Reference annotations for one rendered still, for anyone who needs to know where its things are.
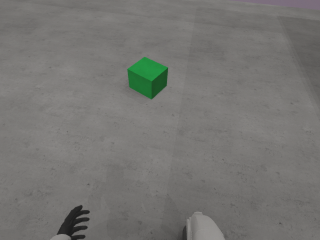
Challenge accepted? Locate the robot right shin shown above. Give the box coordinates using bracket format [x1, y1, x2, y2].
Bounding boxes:
[192, 212, 203, 216]

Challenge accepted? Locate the carton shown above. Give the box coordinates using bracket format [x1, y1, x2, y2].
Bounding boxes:
[127, 57, 168, 100]

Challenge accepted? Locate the right robot thigh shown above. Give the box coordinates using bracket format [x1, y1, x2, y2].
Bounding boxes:
[186, 215, 225, 240]

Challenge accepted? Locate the robot left hand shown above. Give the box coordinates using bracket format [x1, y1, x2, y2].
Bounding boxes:
[57, 205, 90, 240]

